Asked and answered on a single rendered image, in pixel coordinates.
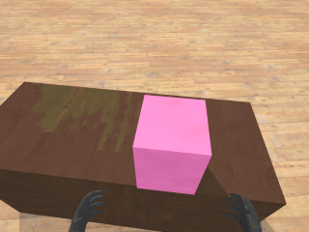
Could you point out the carton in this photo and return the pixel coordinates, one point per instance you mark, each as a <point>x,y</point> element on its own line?
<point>172,145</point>

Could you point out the robot left hand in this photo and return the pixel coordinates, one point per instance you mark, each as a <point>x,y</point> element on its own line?
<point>83,213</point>

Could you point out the pedestal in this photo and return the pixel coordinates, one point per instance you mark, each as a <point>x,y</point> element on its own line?
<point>59,142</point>

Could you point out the robot right hand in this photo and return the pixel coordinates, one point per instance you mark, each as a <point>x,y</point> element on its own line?
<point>248,219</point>

